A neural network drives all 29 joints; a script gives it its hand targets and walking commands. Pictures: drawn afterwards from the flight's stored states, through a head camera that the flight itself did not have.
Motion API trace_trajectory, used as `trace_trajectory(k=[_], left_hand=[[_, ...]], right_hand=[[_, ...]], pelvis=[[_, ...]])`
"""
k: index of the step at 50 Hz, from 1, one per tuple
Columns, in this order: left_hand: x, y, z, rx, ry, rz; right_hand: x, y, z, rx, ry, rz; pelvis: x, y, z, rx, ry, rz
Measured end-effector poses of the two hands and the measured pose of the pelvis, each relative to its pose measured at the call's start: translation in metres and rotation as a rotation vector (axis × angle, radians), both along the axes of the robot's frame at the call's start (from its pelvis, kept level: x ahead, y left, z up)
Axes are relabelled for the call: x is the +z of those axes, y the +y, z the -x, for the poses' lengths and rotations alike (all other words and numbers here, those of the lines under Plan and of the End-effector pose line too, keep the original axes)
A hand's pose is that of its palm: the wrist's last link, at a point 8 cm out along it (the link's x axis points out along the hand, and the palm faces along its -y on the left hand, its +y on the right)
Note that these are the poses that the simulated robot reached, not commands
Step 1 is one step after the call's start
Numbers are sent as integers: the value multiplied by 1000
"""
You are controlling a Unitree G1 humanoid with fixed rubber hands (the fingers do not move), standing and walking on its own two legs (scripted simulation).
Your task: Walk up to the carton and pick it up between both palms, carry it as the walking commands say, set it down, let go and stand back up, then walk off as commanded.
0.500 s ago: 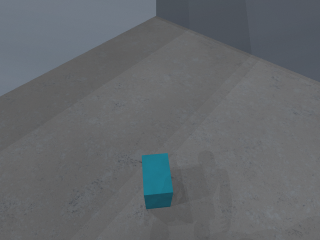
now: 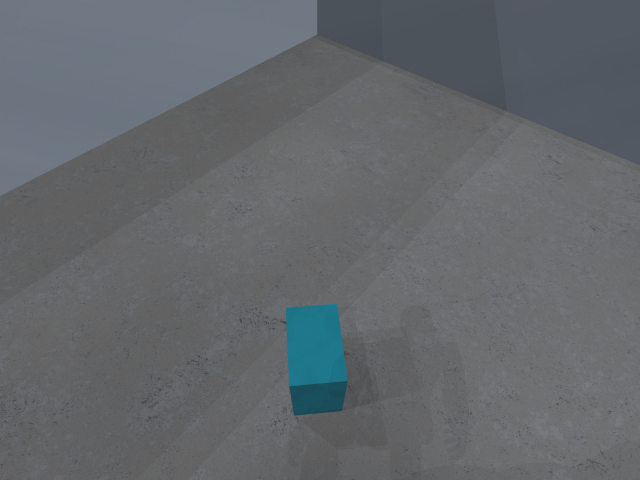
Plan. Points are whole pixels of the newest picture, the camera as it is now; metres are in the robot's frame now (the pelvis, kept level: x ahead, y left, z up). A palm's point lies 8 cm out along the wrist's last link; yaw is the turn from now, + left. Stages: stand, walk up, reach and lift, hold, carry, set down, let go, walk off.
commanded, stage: walk up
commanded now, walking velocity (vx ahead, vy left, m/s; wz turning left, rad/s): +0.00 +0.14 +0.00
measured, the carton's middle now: (314, 361) +0.49 +0.00 -0.63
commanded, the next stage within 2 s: none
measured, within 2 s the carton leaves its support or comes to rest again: neither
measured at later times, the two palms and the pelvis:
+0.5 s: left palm out of the picture +0.10 +0.19 -0.13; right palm out of the picture -0.02 -0.28 -0.12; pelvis +0.05 -0.05 +0.01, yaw +0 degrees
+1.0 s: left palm out of the picture +0.06 +0.21 -0.12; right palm (479, 350) +0.31 -0.26 -0.12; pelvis +0.15 -0.02 +0.01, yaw +5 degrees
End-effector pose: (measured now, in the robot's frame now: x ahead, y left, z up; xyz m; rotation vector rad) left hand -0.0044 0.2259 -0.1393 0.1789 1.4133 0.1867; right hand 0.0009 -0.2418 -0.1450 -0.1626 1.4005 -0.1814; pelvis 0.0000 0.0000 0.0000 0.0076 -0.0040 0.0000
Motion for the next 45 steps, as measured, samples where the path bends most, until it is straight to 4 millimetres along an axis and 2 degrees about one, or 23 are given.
trace_trajectory(k=[8,12,17,21,25,28,30,33,39,42,45], left_hand=[[-6,1,2,9,-12,23],[-2,2,-6,7,-7,44],[12,-2,-36,-26,-66,42],[13,-15,-65,-58,-91,39],[13,-40,-105,-89,-139,42],[11,-59,-135,-92,-186,25],[14,-68,-148,-71,-211,1],[25,-68,-147,-24,-212,-45],[37,-60,-111,79,-96,-91],[40,-54,-92,117,-32,-94],[39,-45,-76,150,25,-82]], right_hand=[[5,0,-5,3,-27,21],[15,-3,4,-6,-23,25],[30,-16,16,-26,30,33],[30,-27,21,-41,67,27],[21,-40,21,-65,126,2],[3,-51,11,-71,152,-37],[-7,-58,-4,-49,163,-63],[-14,-68,-43,-3,147,-87],[-10,-71,-159,80,-27,-89],[-2,-64,-211,120,-101,-79],[7,-50,-255,155,-163,-67]], pelvis=[[-2,3,3,3,-1,5],[6,-4,-2,16,4,27],[18,-17,-15,30,9,41],[17,-32,-29,18,10,20],[12,-50,-50,2,8,-4],[2,-65,-72,0,0,-20],[-2,-71,-83,34,0,-4],[1,-74,-99,73,-8,-7],[11,-71,-124,61,-16,-39],[14,-63,-132,58,-15,-54],[14,-51,-139,57,-9,-53]])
